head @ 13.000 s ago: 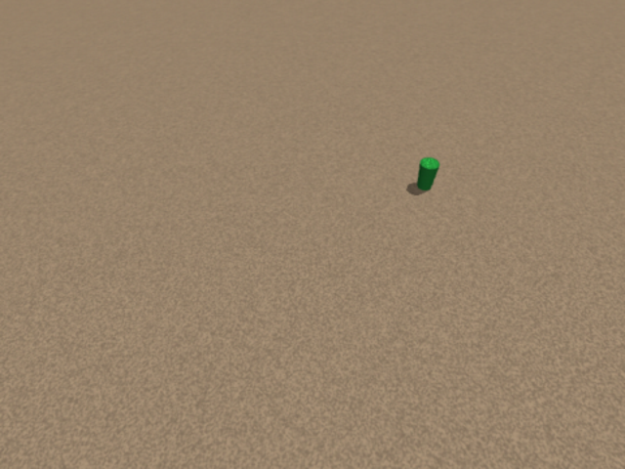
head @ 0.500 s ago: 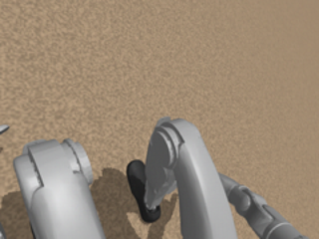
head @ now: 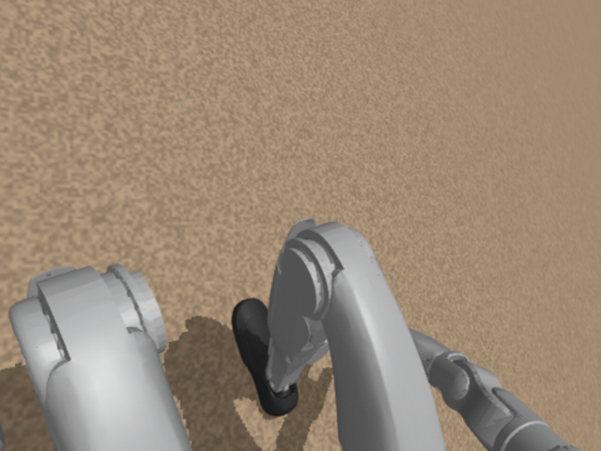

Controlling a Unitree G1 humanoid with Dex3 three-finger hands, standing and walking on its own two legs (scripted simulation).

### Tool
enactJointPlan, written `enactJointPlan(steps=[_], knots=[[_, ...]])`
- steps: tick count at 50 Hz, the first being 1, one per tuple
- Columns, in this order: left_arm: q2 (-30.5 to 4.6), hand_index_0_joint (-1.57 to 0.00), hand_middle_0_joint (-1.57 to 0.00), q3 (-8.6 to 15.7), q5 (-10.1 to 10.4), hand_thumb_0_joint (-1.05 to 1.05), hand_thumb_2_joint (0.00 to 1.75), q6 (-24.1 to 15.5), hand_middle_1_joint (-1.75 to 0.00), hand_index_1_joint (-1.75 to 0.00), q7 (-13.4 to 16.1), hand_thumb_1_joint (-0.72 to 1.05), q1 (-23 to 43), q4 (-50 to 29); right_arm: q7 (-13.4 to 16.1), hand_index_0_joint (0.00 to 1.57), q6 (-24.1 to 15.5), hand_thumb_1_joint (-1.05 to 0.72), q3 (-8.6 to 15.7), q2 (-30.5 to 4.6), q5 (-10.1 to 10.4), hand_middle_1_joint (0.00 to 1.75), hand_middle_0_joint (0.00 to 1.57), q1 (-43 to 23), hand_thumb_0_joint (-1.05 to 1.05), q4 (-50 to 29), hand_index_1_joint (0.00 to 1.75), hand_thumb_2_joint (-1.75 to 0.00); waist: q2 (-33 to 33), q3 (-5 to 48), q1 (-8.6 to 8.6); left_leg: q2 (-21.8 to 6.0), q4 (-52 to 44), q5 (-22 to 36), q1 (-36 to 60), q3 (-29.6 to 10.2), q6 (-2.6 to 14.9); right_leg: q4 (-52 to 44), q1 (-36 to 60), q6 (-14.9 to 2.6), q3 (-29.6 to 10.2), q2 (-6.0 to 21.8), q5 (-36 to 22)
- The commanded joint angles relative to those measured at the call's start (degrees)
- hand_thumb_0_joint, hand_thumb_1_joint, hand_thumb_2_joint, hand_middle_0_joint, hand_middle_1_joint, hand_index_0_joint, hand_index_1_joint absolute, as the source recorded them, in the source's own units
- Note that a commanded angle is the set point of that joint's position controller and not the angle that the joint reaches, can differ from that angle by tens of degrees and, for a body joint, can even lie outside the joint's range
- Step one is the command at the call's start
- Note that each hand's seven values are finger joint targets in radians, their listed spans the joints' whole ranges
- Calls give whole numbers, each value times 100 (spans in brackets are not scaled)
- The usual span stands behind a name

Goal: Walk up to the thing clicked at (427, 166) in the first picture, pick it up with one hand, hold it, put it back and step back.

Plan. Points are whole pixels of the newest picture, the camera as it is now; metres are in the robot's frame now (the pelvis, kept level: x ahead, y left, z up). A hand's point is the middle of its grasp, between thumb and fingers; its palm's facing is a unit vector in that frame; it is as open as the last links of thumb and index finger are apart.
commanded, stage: settle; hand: left
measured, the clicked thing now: out of the picture +0.42 +0.30 -0.21
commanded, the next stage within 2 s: lift in 2.00 s
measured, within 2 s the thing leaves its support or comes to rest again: leaves its support in 0.42 s
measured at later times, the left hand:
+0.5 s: hand out of the picture +0.39 +0.31 -0.16, palm faces +0.46 -0.89 +0.00, open 11.4 cm
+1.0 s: hand out of the picture +0.38 +0.32 -0.04, palm faces +0.43 -0.90 -0.05, open 11.4 cm
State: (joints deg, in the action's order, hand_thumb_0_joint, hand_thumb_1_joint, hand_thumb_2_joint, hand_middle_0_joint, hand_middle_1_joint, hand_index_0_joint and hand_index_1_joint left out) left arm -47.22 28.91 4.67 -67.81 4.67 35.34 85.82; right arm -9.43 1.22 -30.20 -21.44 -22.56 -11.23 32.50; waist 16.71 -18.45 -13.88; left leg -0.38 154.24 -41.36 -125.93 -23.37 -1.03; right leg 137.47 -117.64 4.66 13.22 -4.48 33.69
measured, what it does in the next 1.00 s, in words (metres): stands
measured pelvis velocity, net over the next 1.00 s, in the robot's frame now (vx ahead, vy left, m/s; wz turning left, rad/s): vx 0.02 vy -0.01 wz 0.11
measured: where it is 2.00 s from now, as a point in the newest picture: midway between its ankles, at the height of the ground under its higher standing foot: (199, 421)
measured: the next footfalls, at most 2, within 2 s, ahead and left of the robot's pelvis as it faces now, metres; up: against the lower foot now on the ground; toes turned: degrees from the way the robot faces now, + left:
none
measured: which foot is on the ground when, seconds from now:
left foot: down 0.00-1.00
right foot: down 0.00-1.00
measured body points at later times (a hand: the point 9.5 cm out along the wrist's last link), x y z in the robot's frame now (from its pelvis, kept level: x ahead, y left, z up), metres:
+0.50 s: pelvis +0.00 +0.00 +0.01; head +0.21 +0.21 +0.35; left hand +0.36 +0.35 -0.16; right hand +0.20 -0.23 -0.02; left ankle +0.08 +0.12 -0.25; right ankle +0.15 -0.13 -0.24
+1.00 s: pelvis +0.02 -0.01 +0.04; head +0.20 +0.14 +0.43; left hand +0.35 +0.37 -0.04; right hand +0.21 -0.24 -0.04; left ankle +0.08 +0.12 -0.25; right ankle +0.15 -0.13 -0.24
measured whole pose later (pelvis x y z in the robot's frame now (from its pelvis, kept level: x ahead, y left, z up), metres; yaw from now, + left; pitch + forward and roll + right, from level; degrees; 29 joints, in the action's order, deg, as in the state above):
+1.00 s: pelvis +0.02 -0.01 +0.04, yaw +6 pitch +25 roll -12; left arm -29.3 22.7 6.2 -43.2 -1.6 27.1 50.7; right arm -8.3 3.6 -11.3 -16.9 -9.8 0.0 36.5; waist 4.7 -1.3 -7.7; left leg -0.2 142.4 -40.1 -128.4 -13.2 -0.8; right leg 133.3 -121.9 2.9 6.7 0.1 37.3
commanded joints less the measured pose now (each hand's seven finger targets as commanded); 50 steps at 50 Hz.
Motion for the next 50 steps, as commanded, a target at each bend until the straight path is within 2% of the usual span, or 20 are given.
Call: enactJointPlan(steps=[1, 7, 11, 13, 21, 23, 25, 27, 28, 29, 30, 32, 34, 37, 38, 39, 41, 42, 45, 50], knots=[[-474, -101, -103, -232, -97, 0, 105, -440, -106, -109, -155, 26, 1049, -713, 88, 20, 59, -89, 734, -2077, 16, 30, 20, 14, 0, -75, 30, -90, -3059, 3057, -760, -368, -2083, 573, 2067, 565, -107, -830, 1392, -422, 835, -137, -752], [-455, -109, -111, -304, -62, 0, 117, -410, -122, -126, -220, 18, 984, -946, 87, 20, 85, -91, 765, -2090, 38, 30, 20, 41, 0, 2, 30, -91, -3256, 3083, -674, -381, -2154, 659, 2252, 538, -143, -800, 1378, -433, 803, -118, -813], [-543, -114, -116, -141, -64, 0, 123, -316, -129, -133, -178, 15, 929, -1324, 73, 20, 134, -91, 857, -2093, 80, 30, 20, 93, 0, -31, 30, -91, -3537, 3320, -529, -405, -2306, 841, 2563, 508, -210, -739, 1376, -454, 788, -72, -882], [-712, -115, -118, -4, -50, 0, 124, -277, -131, -136, -122, 12, 1055, -1789, 63, 20, 133, -90, 903, -2062, 87, 30, 20, 158, 0, -40, 30, -91, -3656, 3540, -446, -395, -2251, 1016, 2569, 593, -195, -746, 1474, -466, 723, -83, -1031], [-704, -118, -120, 67, -192, 0, 125, 119, -134, -138, 86, 13, 1213, -3523, 18, 20, 215, -90, 1294, -1907, 186, 30, 20, 514, 0, -19, 30, -91, -4508, 4320, -277, -396, -2534, 1436, 3206, 733, -271, -762, 1430, -562, 515, -15, -1244], [-325, -120, -122, -202, -193, 0, 126, 307, -136, -140, 79, 8, 1087, -3557, 4, 20, 219, -90, 1382, -1805, 267, 30, 20, 547, 0, 7, 30, -91, -4292, 4244, -326, -354, -2554, 1209, 2953, 801, -224, -849, 1288, -576, 469, -4, -1099], [-441, -120, -122, -126, -183, 0, 125, 413, -136, -140, 102, 6, 1229, -3922, 5, 20, 192, -90, 1503, -1793, 335, 30, 20, 568, 0, -47, 30, -91, -4385, 4349, -241, -328, -2595, 1130, 2911, 888, -201, -891, 1292, -588, 393, 9, -1094], [-188, -119, -121, -310, -176, 0, 123, 578, -134, -138, 40, 5, 1124, -4004, 0, 20, 160, -90, 1622, -1728, 427, 30, 20, 597, 0, -34, 30, -91, -4121, 4364, -193, -304, -2643, 937, 2749, 920, -160, -937, 1178, -588, 348, 24, -943], [286, -120, -121, -581, -144, 0, 124, 708, -136, -139, -46, 3, 755, -3655, -16, 20, 183, -90, 1674, -1674, 471, 30, 20, 748, 0, 127, 30, -91, -3984, 4172, -203, -291, -2721, 762, 2689, 921, -163, -998, 1059, -577, 338, 45, -803], [288, -121, -122, -580, -98, 0, 124, 744, -136, -139, -79, 5, 968, -3866, -25, 20, 164, -90, 1706, -1665, 513, 30, 20, 772, 0, 106, 30, -91, -3938, 4106, -221, -280, -2794, 533, 2516, 896, -141, -1009, 962, -585, 341, 48, -641], [174, -120, -121, -448, -76, 0, 124, 796, -136, -139, -90, 5, 972, -4012, -10, 20, 167, -90, 1758, -1661, 558, 30, 20, 834, 0, 100, 30, -90, -3939, 4202, -105, -262, -2842, 493, 2526, 917, -121, -1056, 989, -583, 316, 60, -632], [135, -121, -121, -525, -98, 0, 122, 931, -135, -138, -130, 5, 1197, -4502, -5, 20, 145, -89, 1937, -1648, 640, 30, 20, 848, 0, 9, 30, -90, -4039, 4569, 10, -243, -2889, 480, 2645, 991, -109, -1054, 912, -612, 236, 83, -613], [666, -123, -123, -778, -13, 0, 122, 1165, -137, -139, -236, 6, 800, -4148, -28, 20, 137, -90, 2011, -1536, 761, 30, 20, 1012, 0, 146, 30, -90, -3895, 4506, 13, -199, -2932, 500, 2548, 1048, -100, -1048, 808, -623, 193, 106, -627], [621, -121, -121, -596, 96, 0, 122, 1345, -135, -137, -278, 7, 900, -4260, 22, 20, 133, -89, 2119, -1441, 932, 30, 20, 1069, 0, 95, 30, -90, -3612, 4489, 161, -166, -3041, 220, 2315, 1087, -38, -1187, 734, -633, 110, 135, -371], [479, -121, -121, -531, 94, 0, 122, 1333, -135, -138, -295, 6, 1263, -4786, 46, 20, 136, -89, 2229, -1468, 928, 30, 20, 1228, 0, 137, 30, -90, -3665, 4845, 185, -161, -2979, 433, 2441, 1145, -26, -1199, 907, -637, 64, 129, -555], [452, -123, -123, -506, 97, 0, 122, 1418, -136, -139, -341, 6, 1056, -4695, 57, 20, 158, -89, 2265, -1431, 994, 30, 20, 1218, 0, 119, 30, -90, -3701, 4875, 309, -137, -3054, 381, 2440, 1193, -16, -1208, 819, -651, 20, 152, -457], [715, -124, -124, -638, 134, 0, 123, 1555, -138, -140, -448, 6, 1020, -4728, 84, 20, 144, -90, 2345, -1352, 1077, 30, 20, 1185, 0, 93, 30, -90, -3663, 4777, 313, -123, -3195, 111, 2367, 1226, -6, -1257, 660, -663, -39, 178, -222], [688, -125, -125, -543, 160, 0, 124, 1605, -138, -141, -464, 6, 1044, -4753, 101, 20, 145, -90, 2357, -1277, 1127, 30, 20, 1261, 0, 90, 30, -90, -3596, 4860, 345, -116, -3224, 69, 2341, 1263, 13, -1308, 691, -663, -76, 182, -168], [557, -124, -124, -370, 244, 0, 122, 1702, -137, -140, -569, 6, 1009, -5050, 176, 20, 175, -90, 2448, -1195, 1233, 30, 20, 1383, 0, 65, 30, -90, -3520, 5286, 489, -68, -3226, 198, 2348, 1404, 54, -1392, 935, -666, -176, 199, -233], [739, -123, -124, -346, 412, 0, 121, 1937, -136, -139, -764, 4, 990, -5323, 311, 20, 195, -90, 2609, -1061, 1420, 30, 20, 1603, 0, 128, 30, -90, -3452, 5607, 537, -45, -3261, 578, 2468, 1572, 77, -1479, 1006, -688, -339, 237, -473]])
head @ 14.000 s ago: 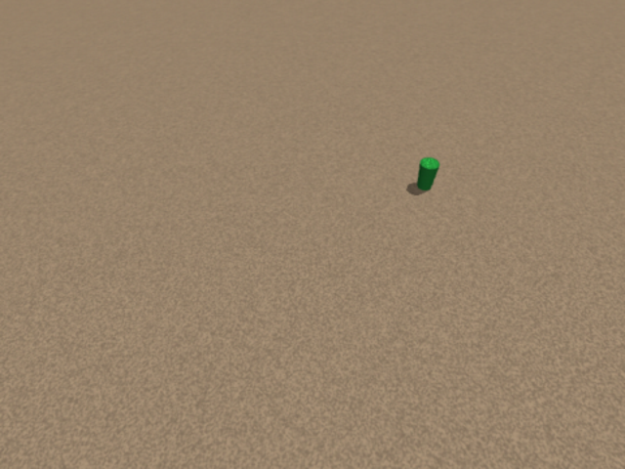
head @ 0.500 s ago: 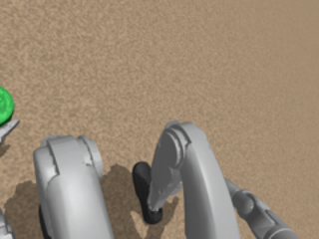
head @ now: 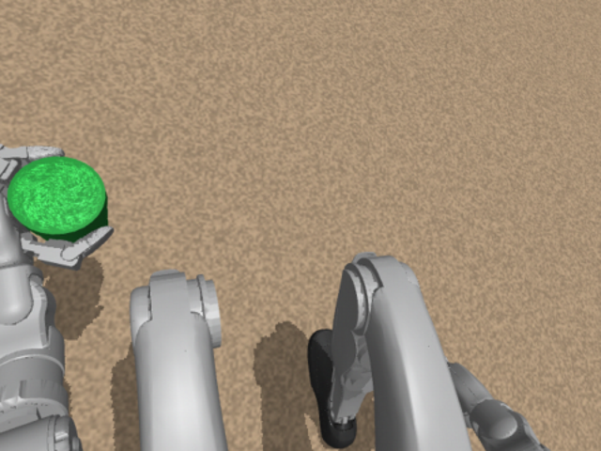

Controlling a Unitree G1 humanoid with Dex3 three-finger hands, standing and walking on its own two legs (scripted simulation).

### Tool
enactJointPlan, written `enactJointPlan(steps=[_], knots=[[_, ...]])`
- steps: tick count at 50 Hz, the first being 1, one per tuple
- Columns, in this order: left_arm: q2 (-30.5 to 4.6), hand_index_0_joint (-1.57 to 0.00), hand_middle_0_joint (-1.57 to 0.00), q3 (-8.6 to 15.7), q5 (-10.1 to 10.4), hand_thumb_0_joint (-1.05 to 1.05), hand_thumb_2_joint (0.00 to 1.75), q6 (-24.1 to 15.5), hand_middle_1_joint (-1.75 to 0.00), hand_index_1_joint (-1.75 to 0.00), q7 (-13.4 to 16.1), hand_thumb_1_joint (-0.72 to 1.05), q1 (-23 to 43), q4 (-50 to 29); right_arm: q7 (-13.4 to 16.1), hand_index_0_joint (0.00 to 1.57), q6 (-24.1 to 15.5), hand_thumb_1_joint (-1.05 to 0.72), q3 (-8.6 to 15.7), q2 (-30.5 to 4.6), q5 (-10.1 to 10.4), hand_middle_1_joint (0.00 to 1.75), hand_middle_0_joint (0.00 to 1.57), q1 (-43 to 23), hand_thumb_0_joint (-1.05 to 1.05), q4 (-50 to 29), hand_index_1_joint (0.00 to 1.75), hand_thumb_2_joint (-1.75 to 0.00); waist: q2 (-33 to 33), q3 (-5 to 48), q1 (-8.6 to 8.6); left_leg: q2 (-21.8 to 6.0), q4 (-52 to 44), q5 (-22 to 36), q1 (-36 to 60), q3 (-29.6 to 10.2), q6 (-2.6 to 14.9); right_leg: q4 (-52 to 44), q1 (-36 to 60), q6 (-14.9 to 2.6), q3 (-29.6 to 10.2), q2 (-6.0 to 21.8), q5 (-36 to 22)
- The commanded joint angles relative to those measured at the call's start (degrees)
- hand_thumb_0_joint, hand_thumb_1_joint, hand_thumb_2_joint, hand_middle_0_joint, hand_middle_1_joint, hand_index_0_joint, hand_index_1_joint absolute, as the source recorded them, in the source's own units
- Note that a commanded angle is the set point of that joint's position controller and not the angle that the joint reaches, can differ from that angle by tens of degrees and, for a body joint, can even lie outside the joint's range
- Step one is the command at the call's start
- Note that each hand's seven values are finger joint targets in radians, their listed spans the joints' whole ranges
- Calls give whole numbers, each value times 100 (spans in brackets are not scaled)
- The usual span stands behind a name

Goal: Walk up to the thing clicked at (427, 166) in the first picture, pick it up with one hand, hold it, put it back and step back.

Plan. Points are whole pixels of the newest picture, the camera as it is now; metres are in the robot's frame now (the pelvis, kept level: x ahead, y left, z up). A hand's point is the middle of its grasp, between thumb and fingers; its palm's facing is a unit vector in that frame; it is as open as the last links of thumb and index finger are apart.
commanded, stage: settle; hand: left
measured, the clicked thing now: (70, 214) +0.40 +0.29 -0.11
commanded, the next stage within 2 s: lift in 1.00 s
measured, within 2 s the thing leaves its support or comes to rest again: neither
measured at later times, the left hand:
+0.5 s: hand (55, 176) +0.41 +0.28 -0.03, palm faces +0.34 -0.94 -0.04, open 11.4 cm
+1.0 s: hand (41, 165) +0.41 +0.29 +0.00, palm faces +0.36 -0.93 -0.03, open 11.4 cm
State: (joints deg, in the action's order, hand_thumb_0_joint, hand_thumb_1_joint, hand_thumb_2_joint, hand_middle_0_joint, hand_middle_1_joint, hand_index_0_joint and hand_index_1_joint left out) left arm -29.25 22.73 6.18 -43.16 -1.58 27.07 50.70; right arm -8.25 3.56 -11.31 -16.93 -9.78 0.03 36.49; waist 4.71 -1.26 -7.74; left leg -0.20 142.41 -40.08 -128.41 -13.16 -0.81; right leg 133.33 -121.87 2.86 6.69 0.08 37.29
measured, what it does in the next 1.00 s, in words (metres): stands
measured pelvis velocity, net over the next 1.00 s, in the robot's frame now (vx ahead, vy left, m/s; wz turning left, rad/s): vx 0.01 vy -0.01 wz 0.09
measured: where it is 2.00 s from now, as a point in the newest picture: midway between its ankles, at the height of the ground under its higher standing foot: (263, 426)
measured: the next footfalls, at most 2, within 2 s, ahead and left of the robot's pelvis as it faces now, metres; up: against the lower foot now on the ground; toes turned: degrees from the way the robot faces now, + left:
none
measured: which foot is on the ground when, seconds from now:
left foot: down 0.00-1.00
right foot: down 0.00-1.00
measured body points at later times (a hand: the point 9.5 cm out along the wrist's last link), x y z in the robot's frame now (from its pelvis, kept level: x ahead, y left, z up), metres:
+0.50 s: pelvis +0.01 -0.01 +0.02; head +0.22 +0.06 +0.42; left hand +0.39 +0.33 -0.02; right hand +0.19 -0.27 -0.09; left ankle +0.08 +0.13 -0.29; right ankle +0.12 -0.14 -0.29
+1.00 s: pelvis +0.01 -0.01 +0.04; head +0.21 +0.06 +0.44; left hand +0.39 +0.33 +0.00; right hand +0.18 -0.27 -0.08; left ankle +0.08 +0.13 -0.29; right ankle +0.12 -0.14 -0.29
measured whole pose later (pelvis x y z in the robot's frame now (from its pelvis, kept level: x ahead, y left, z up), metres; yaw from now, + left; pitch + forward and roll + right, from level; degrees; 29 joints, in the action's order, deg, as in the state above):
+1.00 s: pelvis +0.01 -0.01 +0.04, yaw +5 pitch +32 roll -5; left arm -22.6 27.2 7.7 -34.7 -8.5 31.1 49.3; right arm -3.3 1.6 -2.4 -15.9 -5.2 3.7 39.2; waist 1.0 6.2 -6.1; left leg -0.8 132.2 -40.6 -123.8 -7.5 -2.2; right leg 128.5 -121.2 1.5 2.4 1.4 39.2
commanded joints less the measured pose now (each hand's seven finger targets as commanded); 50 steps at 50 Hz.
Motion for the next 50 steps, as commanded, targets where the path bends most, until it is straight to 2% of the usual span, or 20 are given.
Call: enactJointPlan(steps=[1, 4, 5, 6, 7, 8, 9, 10, 14, 17, 18, 21, 25, 27, 31, 33, 37, 39, 47, 50], knots=[[-1141, -124, -124, 342, 298, 0, 122, -508, -137, -140, -187, 6, 1882, -1925, 219, 20, -39, -90, 744, -1502, 172, 30, 20, 483, 0, -250, 30, -90, -2314, 3940, -35, -51, -2108, 453, 2726, 577, 60, -1062, 1450, -512, 285, -202, -836], [-1238, -121, -121, 477, 318, 0, 120, -432, -134, -137, -284, 2, 1838, -2117, 282, 20, -40, -90, 842, -1400, 217, 30, 20, 626, 0, -211, 30, -90, -2067, 4286, 24, -52, -2043, 608, 2702, 676, 95, -1171, 1765, -478, 189, -208, -897], [-972, -122, -122, 375, 384, 0, 121, -373, -136, -138, -343, 3, 1761, -1926, 293, 20, -40, -91, 862, -1406, 246, 30, 20, 648, 0, -214, 30, -91, -2054, 4220, -24, -32, -2090, 666, 2711, 700, 97, -1170, 1748, -478, 175, -179, -945], [-973, -121, -122, 356, 416, 0, 120, -352, -135, -138, -388, 3, 1870, -1972, 310, 20, -56, -91, 859, -1367, 277, 30, 20, 622, 0, -213, 30, -91, -2028, 4210, -29, -33, -2125, 643, 2644, 704, 99, -1179, 1737, -484, 172, -177, -910], [-1140, -122, -123, 535, 419, 0, 120, -349, -135, -138, -389, 1, 1955, -2197, 330, 20, -53, -91, 918, -1376, 282, 30, 20, 735, 0, -160, 30, -91, -2004, 4433, 42, -36, -2106, 777, 2786, 725, 92, -1192, 1819, -481, 149, -176, -1011], [-1132, -121, -122, 555, 416, 0, 119, -270, -134, -137, -428, 1, 1785, -1904, 355, 20, -41, -91, 942, -1366, 306, 30, 20, 764, 0, -123, 30, -91, -1997, 4430, 74, -42, -2080, 889, 2838, 759, 97, -1218, 1821, -480, 107, -173, -1082], [-886, -119, -120, 402, 439, 0, 118, -230, -132, -135, -492, 2, 1742, -1802, 357, 20, -44, -91, 946, -1336, 309, 30, 20, 759, 0, -148, 30, -90, -1903, 4403, -20, -39, -2057, 963, 2751, 774, 104, -1215, 1902, -464, 103, -157, -1157], [-908, -119, -119, 479, 464, 0, 118, -220, -132, -135, -522, 2, 1836, -1922, 369, 20, -57, -91, 978, -1332, 316, 30, 20, 816, 0, -120, 30, -91, -1800, 4506, 14, -33, -2039, 1045, 2751, 791, 113, -1244, 1990, -459, 83, -159, -1231], [-1033, -119, -120, 664, 419, 0, 119, -112, -132, -135, -573, 0, 1812, -1832, 414, 20, -72, -91, 1068, -1268, 365, 30, 20, 778, 0, -142, 30, -91, -1695, 4448, 159, -24, -2136, 919, 2642, 895, 132, -1361, 1996, -460, 20, -141, -1040], [-938, -121, -122, 670, 444, 0, 119, -51, -134, -137, -644, 0, 1831, -1874, 431, 20, -89, -91, 1132, -1253, 384, 30, 20, 803, 0, -145, 30, -91, -1687, 4527, 208, -26, -2187, 902, 2671, 935, 130, -1395, 2042, -467, 1, -140, -989], [-766, -123, -123, 639, 470, 0, 121, 21, -136, -138, -664, 0, 1567, -1467, 438, 20, -98, -91, 1125, -1245, 417, 30, 20, 747, 0, -187, 30, -91, -1550, 4379, 184, -19, -2213, 835, 2598, 928, 141, -1424, 1972, -466, 9, -127, -927], [-1016, -122, -123, 793, 441, 0, 122, 6, -136, -139, -667, 3, 1920, -2007, 474, 20, -117, -90, 1187, -1221, 426, 30, 20, 829, 0, -159, 30, -90, -1585, 4724, 248, -30, -2216, 1009, 2754, 960, 149, -1445, 2156, -457, -47, -119, -1074], [-787, -124, -124, 734, 454, 0, 125, 105, -137, -140, -684, 5, 1898, -1781, 497, 20, -159, -90, 1224, -1199, 449, 30, 20, 805, 0, -154, 30, -90, -1600, 4496, 232, -31, -2334, 934, 2814, 958, 134, -1482, 1940, -481, -51, -104, -969], [-982, -123, -124, 805, 426, 0, 126, 66, -138, -141, -675, 4, 2203, -2135, 514, 20, -183, -90, 1260, -1184, 437, 30, 20, 832, 0, -127, 30, -91, -1695, 4611, 243, -37, -2368, 858, 2887, 974, 131, -1537, 1962, -485, -84, -99, -899], [-773, -122, -122, 697, 413, 0, 126, 149, -138, -140, -721, 4, 1938, -1816, 528, 20, -209, -90, 1266, -1139, 446, 30, 20, 844, 0, -151, 30, -90, -1622, 4594, 210, -27, -2462, 828, 2896, 985, 130, -1599, 2045, -474, -90, -79, -857], [-940, -123, -124, 794, 421, 0, 127, 112, -139, -141, -707, 5, 2204, -2136, 543, 20, -235, -90, 1292, -1134, 451, 30, 20, 868, 0, -140, 30, -90, -1671, 4789, 240, -26, -2473, 858, 3013, 990, 130, -1627, 2065, -478, -117, -78, -875], [-719, -123, -123, 649, 419, 0, 127, 174, -138, -141, -722, 5, 2254, -1923, 561, 20, -281, -90, 1302, -1081, 458, 30, 20, 885, 0, -92, 30, -90, -1516, 4551, 190, -16, -2483, 818, 2860, 1045, 157, -1734, 2046, -469, -176, -78, -847], [-916, -122, -122, 801, 385, 0, 127, 155, -138, -140, -696, 5, 2280, -1971, 571, 20, -276, -90, 1317, -1100, 447, 30, 20, 961, 0, -57, 30, -90, -1616, 4700, 267, -28, -2532, 908, 3044, 1028, 129, -1727, 2090, -482, -162, -68, -903], [-721, -122, -121, 716, 363, 0, 127, 182, -138, -140, -715, 3, 2176, -1664, 573, 20, -292, -90, 1324, -1074, 466, 30, 20, 958, 0, -76, 30, -90, -1626, 4678, 237, -4, -2675, 946, 3184, 1008, 123, -1752, 2031, -500, -136, -45, -889], [-909, -120, -119, 824, 298, 0, 127, 174, -136, -138, -667, 5, 2281, -1721, 580, 20, -283, -90, 1353, -1072, 478, 30, 20, 989, 0, -55, 30, -90, -1665, 4644, 325, -7, -2744, 835, 3202, 1039, 115, -1781, 1967, -513, -154, -52, -749]])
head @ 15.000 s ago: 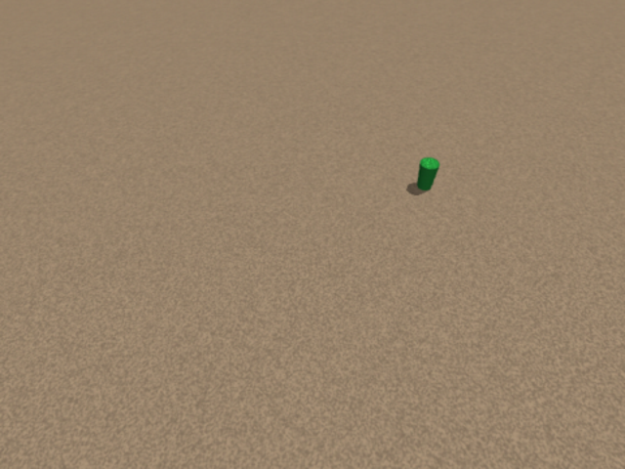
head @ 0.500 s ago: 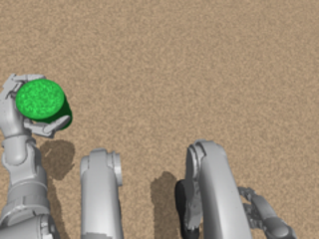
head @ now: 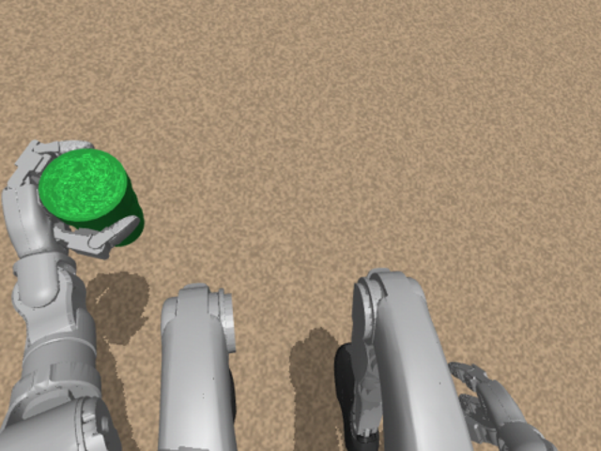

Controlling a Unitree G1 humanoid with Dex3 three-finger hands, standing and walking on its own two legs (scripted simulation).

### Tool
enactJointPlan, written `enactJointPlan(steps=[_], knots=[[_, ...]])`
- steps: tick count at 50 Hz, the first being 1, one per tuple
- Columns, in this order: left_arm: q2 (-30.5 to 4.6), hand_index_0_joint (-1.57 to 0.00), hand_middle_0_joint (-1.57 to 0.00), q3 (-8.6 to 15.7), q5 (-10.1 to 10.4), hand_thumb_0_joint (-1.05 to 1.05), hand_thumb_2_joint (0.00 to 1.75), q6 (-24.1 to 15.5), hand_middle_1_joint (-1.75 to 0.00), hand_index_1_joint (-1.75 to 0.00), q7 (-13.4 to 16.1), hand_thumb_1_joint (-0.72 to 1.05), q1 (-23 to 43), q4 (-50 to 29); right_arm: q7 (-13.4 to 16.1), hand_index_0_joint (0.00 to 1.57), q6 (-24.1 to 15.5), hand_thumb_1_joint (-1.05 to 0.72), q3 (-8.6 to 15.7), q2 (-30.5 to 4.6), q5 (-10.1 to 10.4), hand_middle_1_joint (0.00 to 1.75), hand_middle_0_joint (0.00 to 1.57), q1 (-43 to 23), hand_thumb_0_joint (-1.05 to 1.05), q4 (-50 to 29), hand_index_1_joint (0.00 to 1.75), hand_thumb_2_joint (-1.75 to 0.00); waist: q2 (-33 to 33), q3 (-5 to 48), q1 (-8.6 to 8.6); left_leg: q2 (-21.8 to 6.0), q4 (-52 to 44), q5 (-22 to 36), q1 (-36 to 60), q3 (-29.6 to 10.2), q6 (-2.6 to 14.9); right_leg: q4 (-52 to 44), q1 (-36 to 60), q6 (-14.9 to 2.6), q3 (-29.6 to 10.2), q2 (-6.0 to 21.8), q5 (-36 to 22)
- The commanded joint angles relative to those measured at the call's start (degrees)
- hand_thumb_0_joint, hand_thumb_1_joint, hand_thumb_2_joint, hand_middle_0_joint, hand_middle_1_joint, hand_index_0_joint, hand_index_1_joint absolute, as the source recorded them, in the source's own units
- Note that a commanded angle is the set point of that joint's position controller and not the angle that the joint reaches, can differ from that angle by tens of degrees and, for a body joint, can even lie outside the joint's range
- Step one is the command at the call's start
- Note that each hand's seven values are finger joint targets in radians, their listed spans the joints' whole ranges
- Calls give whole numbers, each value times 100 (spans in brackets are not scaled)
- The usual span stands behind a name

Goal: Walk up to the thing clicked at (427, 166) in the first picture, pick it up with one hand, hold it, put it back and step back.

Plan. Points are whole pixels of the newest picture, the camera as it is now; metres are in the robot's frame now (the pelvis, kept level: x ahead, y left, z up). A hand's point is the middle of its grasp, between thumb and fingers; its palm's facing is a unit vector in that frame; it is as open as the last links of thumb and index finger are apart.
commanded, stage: lift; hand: left
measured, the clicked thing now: (104, 207) +0.43 +0.26 -0.07
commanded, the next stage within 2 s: none
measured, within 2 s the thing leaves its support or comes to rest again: neither
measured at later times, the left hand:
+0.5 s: hand (78, 193) +0.41 +0.25 +0.01, palm faces +0.22 -0.97 -0.05, open 11.4 cm
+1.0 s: hand out of the picture +0.39 +0.24 +0.17, palm faces +0.23 -0.97 -0.05, open 11.4 cm
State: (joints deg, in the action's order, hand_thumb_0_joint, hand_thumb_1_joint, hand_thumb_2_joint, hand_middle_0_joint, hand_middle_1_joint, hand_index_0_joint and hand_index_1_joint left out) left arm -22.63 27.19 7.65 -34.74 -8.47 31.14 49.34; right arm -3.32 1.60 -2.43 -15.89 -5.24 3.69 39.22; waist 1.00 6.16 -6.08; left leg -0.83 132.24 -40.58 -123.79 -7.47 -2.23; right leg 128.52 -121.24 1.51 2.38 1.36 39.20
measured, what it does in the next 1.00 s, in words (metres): rises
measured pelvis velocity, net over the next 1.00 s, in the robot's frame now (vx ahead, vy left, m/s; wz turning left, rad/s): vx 0.02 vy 0.00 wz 0.04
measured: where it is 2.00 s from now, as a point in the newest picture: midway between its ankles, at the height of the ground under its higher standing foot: (289, 432)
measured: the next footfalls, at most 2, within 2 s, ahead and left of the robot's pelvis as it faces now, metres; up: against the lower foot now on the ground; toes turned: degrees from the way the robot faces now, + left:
none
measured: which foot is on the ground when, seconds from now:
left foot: down 0.00-1.00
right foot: down 0.00-1.00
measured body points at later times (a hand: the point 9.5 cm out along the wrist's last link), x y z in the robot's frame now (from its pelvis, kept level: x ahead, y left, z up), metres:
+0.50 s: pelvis +0.00 +0.00 +0.03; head +0.20 +0.04 +0.44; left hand +0.40 +0.30 +0.01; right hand +0.15 -0.27 -0.09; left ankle +0.08 +0.13 -0.33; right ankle +0.10 -0.13 -0.33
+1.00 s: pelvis +0.02 +0.00 +0.16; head +0.19 +0.04 +0.58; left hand +0.37 +0.29 +0.18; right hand +0.20 -0.24 +0.04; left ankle +0.08 +0.13 -0.33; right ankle +0.10 -0.13 -0.33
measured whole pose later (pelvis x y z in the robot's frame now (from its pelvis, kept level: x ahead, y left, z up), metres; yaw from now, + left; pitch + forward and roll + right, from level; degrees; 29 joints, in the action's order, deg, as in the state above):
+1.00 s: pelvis +0.02 +0.00 +0.16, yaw +2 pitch +30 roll -4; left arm -15.8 15.2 11.0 -16.6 -1.9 11.3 14.9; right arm 1.4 -1.0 0.3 -13.9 1.5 6.9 34.6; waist -1.5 9.7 -2.3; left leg -2.0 103.1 -38.4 -94.9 -4.7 -1.2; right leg 99.9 -92.6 1.5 2.4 1.8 37.2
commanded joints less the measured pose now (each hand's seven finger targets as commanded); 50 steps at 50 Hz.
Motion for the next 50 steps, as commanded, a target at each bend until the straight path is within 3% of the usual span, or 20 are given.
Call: enactJointPlan(steps=[1, 3, 4, 9, 12, 14, 15, 17, 18, 19, 25, 28, 30, 32, 33, 39, 44, 48, 49, 50], knots=[[-1415, -121, -120, 288, 155, 0, 128, -667, -137, -139, 13, 4, 1855, -1629, 81, 20, -80, -90, 462, -1155, 16, 30, 20, 613, 0, -371, 30, -90, -1265, 3964, 87, 68, -1731, 873, 2746, 464, 270, -1326, 1958, -372, 284, -179, -959], [-1366, -120, -118, 228, 177, 0, 126, -672, -136, -137, -1, 3, 1963, -1583, 81, 20, -107, -90, 448, -1138, 33, 30, 20, 610, 0, -357, 30, -90, -1269, 3903, 42, 71, -1768, 821, 2702, 458, 267, -1327, 1941, -372, 288, -167, -923], [-1502, -118, -117, 371, 181, 0, 127, -677, -135, -137, 14, 4, 1968, -1629, 84, 20, -112, -90, 475, -1166, 37, 30, 20, 666, 0, -310, 30, -90, -1186, 3961, 112, 67, -1750, 864, 2764, 479, 275, -1362, 1968, -368, 268, -177, -945], [-1435, -122, -120, 243, 160, 0, 119, -656, -138, -138, -57, -6, 1978, -1733, 88, 20, -118, -92, 498, -1178, 53, 30, 20, 664, 0, -322, 30, -91, -1320, 3978, 89, 67, -1846, 891, 2940, 491, 266, -1405, 1914, -379, 262, -163, -945], [-1670, -122, -120, 362, 172, 0, 118, -626, -136, -136, -109, -4, 1899, -1974, 104, 20, -130, -92, 534, -1194, 90, 30, 20, 718, 0, -363, 30, -90, -1310, 4230, 185, 80, -1953, 838, 2987, 510, 278, -1499, 2201, -371, 238, -158, -896], [-1424, -122, -120, 174, 240, 0, 119, -525, -138, -137, -195, -4, 1717, -1892, 119, 20, -145, -92, 533, -1189, 140, 30, 20, 690, 0, -408, 30, -90, -1216, 4205, 124, 84, -1999, 920, 3064, 498, 294, -1559, 2193, -373, 224, -150, -965], [-1493, -121, -119, 186, 273, 0, 119, -520, -137, -137, -224, -4, 1903, -2292, 128, 20, -160, -92, 552, -1189, 147, 30, 20, 730, 0, -398, 30, -90, -1356, 4383, 144, 82, -2011, 1007, 3154, 519, 284, -1580, 2276, -379, 196, -149, -1056], [-1505, -122, -120, 275, 342, 0, 119, -395, -138, -137, -218, -4, 1636, -2175, 166, 20, -176, -92, 574, -1185, 194, 30, 20, 754, 0, -443, 30, -90, -1113, 4305, 163, 81, -2022, 948, 3047, 556, 328, -1765, 2504, -344, 142, -154, -1025], [-1365, -123, -120, 187, 373, 0, 119, -336, -138, -138, -237, -5, 1513, -2151, 174, 20, -191, -92, 565, -1179, 223, 30, 20, 713, 0, -467, 30, -90, -1033, 4172, 156, 84, -2081, 925, 3019, 539, 331, -1803, 2471, -346, 141, -147, -1005], [-1478, -121, -119, 247, 374, 0, 120, -351, -138, -138, -223, -5, 1740, -2621, 176, 20, -197, -92, 592, -1146, 214, 30, 20, 801, 0, -447, 30, -90, -1159, 4417, 193, 76, -2098, 1032, 3129, 557, 316, -1827, 2632, -348, 114, -152, -1098], [-1215, -122, -119, 59, 443, 0, 121, -58, -139, -139, -141, -6, 1260, -2920, 245, 20, -246, -91, 627, -1088, 347, 30, 20, 708, 0, -623, 30, -90, -1004, 4155, 255, 70, -2500, 761, 3282, 519, 335, -2259, 2715, -363, 84, -155, -829], [-1265, -120, -117, 49, 461, 0, 121, 74, -137, -137, -57, -6, 1103, -3423, 288, 20, -274, -91, 650, -1060, 397, 30, 20, 734, 0, -700, 30, -90, -1085, 4282, 319, 65, -2717, 900, 3551, 512, 333, -2446, 2989, -363, 56, -148, -931], [-963, -121, -117, -111, 493, 0, 122, 215, -138, -137, -29, -4, 789, -3402, 303, 20, -303, -91, 674, -1039, 445, 30, 20, 741, 0, -704, 30, -90, -1000, 4138, 279, 53, -2875, 975, 3741, 456, 332, -2549, 2926, -370, 91, -152, -999], [-910, -120, -117, -241, 485, 0, 122, 293, -138, -137, 24, -3, 898, -3843, 331, 20, -320, -91, 687, -1004, 468, 30, 20, 716, 0, -761, 30, -90, -1205, 4157, 250, 50, -3062, 909, 3959, 443, 319, -2706, 2990, -381, 71, -137, -967], [-1034, -120, -117, -95, 503, 0, 122, 351, -137, -136, 80, 1, 768, -3899, 350, 20, -322, -91, 689, -1028, 496, 30, 20, 737, 0, -754, 30, -90, -1169, 4182, 336, 31, -3171, 1006, 4128, 386, 308, -2734, 3079, -382, 84, -129, -1042], [-751, -121, -118, -393, 545, 0, 123, 681, -138, -137, 291, 1, 267, -4684, 422, 20, -381, -91, 715, -900, 601, 30, 20, 695, 0, -915, 30, -90, -1037, 4189, 366, 23, -3692, 965, 4619, 383, 317, -3326, 3737, -351, 46, -129, -1042], [-588, -119, -116, -565, 560, 0, 126, 978, -138, -138, 526, 5, -96, -5201, 506, 20, -421, -90, 713, -843, 687, 30, 20, 746, 0, -952, 30, -90, -1030, 4066, 369, -8, -4204, 1320, 5390, 285, 283, -3791, 4145, -337, 42, -128, -1333], [-323, -120, -116, -893, 515, 0, 125, 1176, -138, -137, 707, 3, -431, -5535, 567, 20, -476, -90, 686, -734, 702, 30, 20, 816, 0, -1021, 30, -90, -915, 3982, 287, -11, -4580, 1637, 5873, 302, 293, -4291, 4789, -294, 37, -142, -1642], [-405, -120, -117, -738, 536, 0, 125, 1211, -138, -137, 776, 2, -522, -5645, 590, 20, -501, -90, 666, -695, 725, 30, 20, 719, 0, -1128, 30, -90, -795, 3934, 387, 1, -4709, 1541, 5879, 330, 302, -4468, 5041, -284, 19, -150, -1585], [-337, -121, -118, -852, 510, 0, 125, 1260, -138, -138, 801, 0, -637, -5522, 609, 20, -514, -91, 664, -683, 722, 30, 20, 779, 0, -1011, 30, -90, -772, 3797, 327, -9, -4804, 1544, 5982, 330, 302, -4588, 5120, -277, 7, -155, -1620]])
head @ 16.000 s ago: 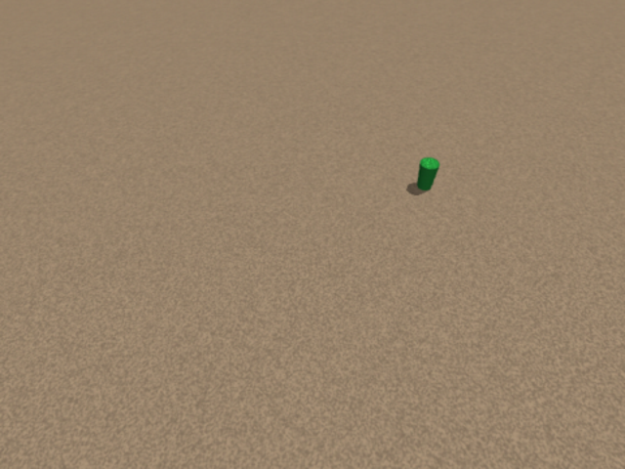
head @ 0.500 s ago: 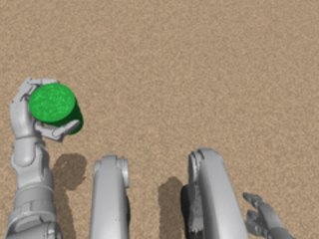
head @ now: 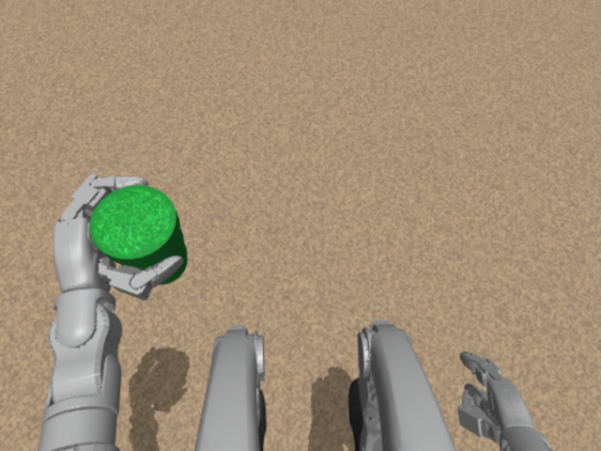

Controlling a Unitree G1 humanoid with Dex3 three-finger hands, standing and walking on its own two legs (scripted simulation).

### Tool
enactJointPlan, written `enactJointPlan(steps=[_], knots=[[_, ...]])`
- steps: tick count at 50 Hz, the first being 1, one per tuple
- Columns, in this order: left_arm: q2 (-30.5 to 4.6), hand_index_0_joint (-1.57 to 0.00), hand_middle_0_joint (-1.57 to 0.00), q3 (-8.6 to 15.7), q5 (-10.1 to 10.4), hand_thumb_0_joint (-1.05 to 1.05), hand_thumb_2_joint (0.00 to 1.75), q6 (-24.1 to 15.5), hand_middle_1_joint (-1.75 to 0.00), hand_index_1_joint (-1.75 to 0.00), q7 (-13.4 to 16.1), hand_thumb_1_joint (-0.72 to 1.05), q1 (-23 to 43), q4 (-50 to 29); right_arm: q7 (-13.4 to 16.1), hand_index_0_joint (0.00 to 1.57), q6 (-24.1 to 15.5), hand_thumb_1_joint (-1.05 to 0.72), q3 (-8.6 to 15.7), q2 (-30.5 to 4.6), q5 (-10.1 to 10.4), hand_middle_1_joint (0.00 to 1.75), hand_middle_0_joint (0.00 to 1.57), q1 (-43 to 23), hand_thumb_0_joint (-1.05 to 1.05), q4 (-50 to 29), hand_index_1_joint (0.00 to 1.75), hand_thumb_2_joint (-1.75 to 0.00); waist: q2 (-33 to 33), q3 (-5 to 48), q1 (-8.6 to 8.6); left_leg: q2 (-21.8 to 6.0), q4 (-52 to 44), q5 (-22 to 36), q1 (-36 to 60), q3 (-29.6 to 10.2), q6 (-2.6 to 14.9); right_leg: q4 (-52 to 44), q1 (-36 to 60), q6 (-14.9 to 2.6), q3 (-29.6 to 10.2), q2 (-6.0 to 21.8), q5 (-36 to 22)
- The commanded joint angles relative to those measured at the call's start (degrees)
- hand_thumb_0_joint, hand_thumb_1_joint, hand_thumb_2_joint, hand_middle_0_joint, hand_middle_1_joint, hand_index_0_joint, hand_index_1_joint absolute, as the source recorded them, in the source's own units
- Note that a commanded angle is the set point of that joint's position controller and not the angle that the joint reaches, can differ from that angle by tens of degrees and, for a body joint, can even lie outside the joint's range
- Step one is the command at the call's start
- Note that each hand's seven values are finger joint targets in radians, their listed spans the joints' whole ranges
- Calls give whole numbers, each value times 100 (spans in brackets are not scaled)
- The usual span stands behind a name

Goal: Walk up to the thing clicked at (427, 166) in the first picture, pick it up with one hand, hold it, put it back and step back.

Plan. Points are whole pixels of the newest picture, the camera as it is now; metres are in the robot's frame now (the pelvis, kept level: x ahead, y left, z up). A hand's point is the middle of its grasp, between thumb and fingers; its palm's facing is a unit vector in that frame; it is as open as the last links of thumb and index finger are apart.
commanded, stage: lift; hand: left
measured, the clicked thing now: (150, 244) +0.38 +0.21 -0.02
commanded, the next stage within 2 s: hold in 1.38 s
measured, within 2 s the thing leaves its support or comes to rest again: neither
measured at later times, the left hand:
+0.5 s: hand (90, 183) +0.37 +0.21 +0.15, palm faces +0.19 -0.98 -0.04, open 11.4 cm
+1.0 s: hand (79, 124) +0.39 +0.19 +0.21, palm faces +0.18 -0.98 -0.03, open 11.4 cm
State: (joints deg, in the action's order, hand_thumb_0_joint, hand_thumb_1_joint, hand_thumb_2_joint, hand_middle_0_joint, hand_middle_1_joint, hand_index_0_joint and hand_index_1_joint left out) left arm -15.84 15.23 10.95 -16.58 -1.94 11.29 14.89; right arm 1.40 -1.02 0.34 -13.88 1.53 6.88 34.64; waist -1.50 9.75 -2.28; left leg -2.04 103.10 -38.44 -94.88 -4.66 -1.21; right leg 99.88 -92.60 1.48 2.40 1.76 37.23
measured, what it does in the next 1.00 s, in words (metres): rises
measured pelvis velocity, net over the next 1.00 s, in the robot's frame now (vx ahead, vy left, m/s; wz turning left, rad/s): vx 0.06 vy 0.00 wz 0.03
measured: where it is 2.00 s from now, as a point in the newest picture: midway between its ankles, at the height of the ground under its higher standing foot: (309, 449)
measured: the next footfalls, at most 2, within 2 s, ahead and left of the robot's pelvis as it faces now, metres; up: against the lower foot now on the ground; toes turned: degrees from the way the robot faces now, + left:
none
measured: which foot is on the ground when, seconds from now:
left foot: down 0.00-1.00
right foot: down 0.00-1.00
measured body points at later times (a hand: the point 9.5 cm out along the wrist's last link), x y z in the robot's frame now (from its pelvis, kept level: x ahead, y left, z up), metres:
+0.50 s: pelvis +0.03 +0.00 +0.13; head +0.13 +0.03 +0.57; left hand +0.36 +0.26 +0.15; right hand +0.17 -0.24 +0.02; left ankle +0.06 +0.13 -0.49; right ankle +0.07 -0.14 -0.49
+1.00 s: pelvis +0.06 +0.00 +0.18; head +0.13 +0.01 +0.62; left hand +0.37 +0.24 +0.21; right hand +0.19 -0.24 +0.06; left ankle +0.06 +0.13 -0.49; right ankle +0.07 -0.14 -0.49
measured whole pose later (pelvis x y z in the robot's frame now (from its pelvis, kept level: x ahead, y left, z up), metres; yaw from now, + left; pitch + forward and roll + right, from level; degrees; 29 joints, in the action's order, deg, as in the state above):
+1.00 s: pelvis +0.06 +0.00 +0.18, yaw +2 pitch +13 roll -2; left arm -11.6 8.3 8.9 -17.9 0.7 6.6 21.1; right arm 2.8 -1.6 -0.8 -11.9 -0.1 12.8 37.3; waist -0.6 4.4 -2.0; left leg -2.8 61.2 -28.9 -45.5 -2.1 -1.2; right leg 58.2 -43.7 1.3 2.4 1.3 27.6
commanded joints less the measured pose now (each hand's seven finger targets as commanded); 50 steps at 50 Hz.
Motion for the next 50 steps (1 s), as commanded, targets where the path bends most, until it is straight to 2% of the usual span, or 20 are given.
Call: enactJointPlan(steps=[1, 3, 4, 5, 7, 8, 16, 17, 19, 21, 22, 27, 29, 31, 34, 36, 38, 39, 42, 50], knots=[[-980, -120, -118, 293, 161, 0, 125, -521, -138, -138, 188, 0, 1340, -2127, 156, 20, -263, -90, 378, -865, 44, 30, 20, 461, 0, -586, 30, -90, -527, 3352, -81, 123, -2027, 1309, 3200, 48, 201, -1863, 2352, -273, 12, -208, -1415], [-853, -121, -118, 260, 145, 0, 124, -452, -138, -138, 240, 0, 1072, -1784, 182, 20, -282, -91, 331, -800, 45, 30, 20, 530, 0, -459, 30, -90, -368, 3021, -98, 114, -2214, 1331, 3283, 39, 207, -2077, 2558, -254, 5, -206, -1478], [-883, -121, -118, 190, 116, 0, 124, -472, -138, -138, 265, -1, 1323, -2126, 197, 20, -309, -90, 342, -803, 38, 30, 20, 457, 0, -579, 30, -90, -457, 3069, -79, 120, -2309, 1471, 3414, 74, 199, -2188, 2737, -264, -2, -211, -1596], [-1054, -121, -118, 392, 105, 0, 125, -473, -138, -138, 296, 0, 1317, -2040, 220, 20, -307, -90, 331, -786, 27, 30, 20, 495, 0, -555, 30, -90, -447, 3082, -52, 124, -2347, 1666, 3491, 109, 212, -2302, 3000, -247, -30, -204, -1792], [-756, -122, -120, 190, 60, 0, 126, -410, -139, -139, 283, 2, 900, -1369, 217, 20, -315, -90, 272, -716, 28, 30, 20, 510, 0, -439, 30, -90, -233, 2481, -96, 127, -2645, 1414, 3495, 81, 214, -2535, 3016, -246, 2, -216, -1579], [-807, -122, -120, 172, 75, 0, 126, -485, -139, -139, 280, 3, 1182, -1829, 214, 20, -328, -90, 283, -711, 14, 30, 20, 511, 0, -503, 30, -90, -471, 2556, -55, 136, -2749, 1493, 3634, 113, 197, -2614, 3156, -261, -13, -211, -1643], [-633, -125, -123, -101, -57, 0, 124, -568, -140, -140, 218, 1, 1178, -1306, 177, 20, -398, -91, 247, -690, -22, 30, 20, 639, 0, -423, 30, -90, -639, 2121, -58, 55, -3614, 1789, 4711, 19, 105, -3242, 3584, -286, 80, -206, -1820], [-743, -125, -123, -39, -52, 0, 124, -618, -139, -140, 233, 1, 1478, -1616, 179, 20, -414, -91, 272, -704, -29, 30, 20, 620, 0, -476, 30, -90, -629, 2240, -13, 81, -3650, 1811, 4787, 77, 117, -3375, 3811, -277, 57, -201, -1871], [-630, -125, -123, -188, -59, 0, 125, -646, -140, -140, 221, 0, 1459, -1573, 168, 20, -421, -91, 258, -689, -35, 30, 20, 631, 0, -464, 30, -90, -677, 2170, -52, 71, -3862, 1741, 5018, 64, 100, -3518, 3911, -286, 76, -214, -1812], [-656, -125, -123, -62, -30, 0, 125, -689, -139, -140, 225, 1, 1333, -1389, 152, 20, -427, -91, 230, -691, -51, 30, 20, 578, 0, -412, 30, -90, -699, 2014, 22, 55, -4073, 1676, 5156, 2, 75, -3604, 3905, -282, 102, -211, -1741], [-645, -124, -122, -147, -32, 0, 125, -743, -139, -139, 221, 1, 1544, -1624, 154, 20, -435, -91, 259, -708, -60, 30, 20, 632, 0, -431, 30, -90, -709, 2173, -7, 53, -4118, 1803, 5313, -4, 64, -3654, 4063, -284, 101, -208, -1844], [-496, -124, -122, -199, 5, 0, 124, -787, -138, -138, 244, 1, 1265, -1459, 164, 20, -431, -91, 206, -644, -61, 30, 20, 550, 0, -508, 30, -90, -375, 1894, 21, 119, -4369, 1737, 5267, 139, 118, -4024, 4615, -251, 84, -219, -1862], [-540, -124, -123, -159, -8, 0, 123, -791, -138, -138, 223, 1, 1156, -1229, 180, 20, -404, -92, 191, -650, -68, 30, 20, 659, 0, -392, 30, -90, -369, 1922, -11, 113, -4407, 2001, 5473, 164, 113, -4102, 4718, -250, 84, -220, -2110], [-462, -124, -122, -298, -15, 0, 123, -812, -137, -138, 203, 1, 1297, -1362, 172, 20, -406, -91, 201, -658, -87, 30, 20, 720, 0, -381, 30, -90, -443, 1997, -36, 93, -4487, 2224, 5715, 143, 90, -4143, 4818, -264, 101, -234, -2290], [-543, -124, -121, -231, -3, 0, 122, -801, -137, -137, 207, 1, 1343, -1445, 197, 20, -378, -91, 197, -625, -77, 30, 20, 661, 0, -462, 30, -90, -292, 1923, 38, 122, -4588, 2376, 5743, 201, 115, -4348, 5222, -239, 79, -237, -2449], [-391, -124, -122, -305, 13, 0, 123, -758, -138, -138, 207, 2, 1239, -1338, 211, 20, -368, -91, 199, -606, -93, 30, 20, 714, 0, -418, 30, -90, -214, 1976, -14, 119, -4596, 2673, 5832, 237, 125, -4431, 5421, -216, 53, -235, -2778], [-384, -123, -121, -258, -16, 0, 123, -726, -138, -138, 245, 0, 1067, -1066, 206, 20, -334, -91, 190, -588, -104, 30, 20, 783, 0, -313, 30, -90, -209, 1664, -17, 117, -4745, 2591, 5898, 266, 123, -4568, 5416, -216, 45, -231, -2714], [-380, -122, -119, -333, -39, 0, 123, -753, -136, -137, 262, 2, 1328, -1300, 202, 20, -330, -91, 214, -616, -114, 30, 20, 742, 0, -334, 30, -90, -313, 1612, -6, 114, -4829, 2526, 5971, 260, 109, -4600, 5367, -226, 57, -234, -2631], [-460, -121, -119, -240, -64, 0, 122, -812, -136, -136, 266, 0, 1273, -1319, 213, 20, -302, -91, 196, -549, -125, 30, 20, 703, 0, -384, 30, -90, -284, 1864, 65, 121, -4884, 2714, 6152, 281, 107, -4692, 5710, -213, 40, -225, -2788], [-362, -120, -118, -326, -54, 0, 122, -842, -135, -135, 241, 1, 1377, -1200, 199, 20, -223, -90, 196, -540, -159, 30, 20, 734, 0, -322, 30, -90, -251, 1615, -3, 135, -5120, 2982, 6317, 348, 116, -4940, 6110, -190, 15, -226, -3124]])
